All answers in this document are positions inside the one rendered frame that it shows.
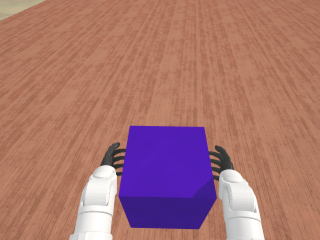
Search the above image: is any robot left forearm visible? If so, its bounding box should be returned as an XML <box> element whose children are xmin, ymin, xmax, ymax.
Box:
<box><xmin>69</xmin><ymin>165</ymin><xmax>117</xmax><ymax>240</ymax></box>

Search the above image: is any robot right forearm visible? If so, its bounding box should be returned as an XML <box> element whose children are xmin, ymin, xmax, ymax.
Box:
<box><xmin>218</xmin><ymin>169</ymin><xmax>265</xmax><ymax>240</ymax></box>

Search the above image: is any left robot hand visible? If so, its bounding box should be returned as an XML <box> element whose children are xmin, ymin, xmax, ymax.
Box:
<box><xmin>100</xmin><ymin>142</ymin><xmax>126</xmax><ymax>176</ymax></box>

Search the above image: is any right robot hand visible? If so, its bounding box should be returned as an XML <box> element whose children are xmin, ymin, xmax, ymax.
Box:
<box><xmin>208</xmin><ymin>145</ymin><xmax>234</xmax><ymax>181</ymax></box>

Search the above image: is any carton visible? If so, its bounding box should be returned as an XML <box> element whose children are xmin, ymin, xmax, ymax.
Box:
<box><xmin>118</xmin><ymin>125</ymin><xmax>217</xmax><ymax>230</ymax></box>

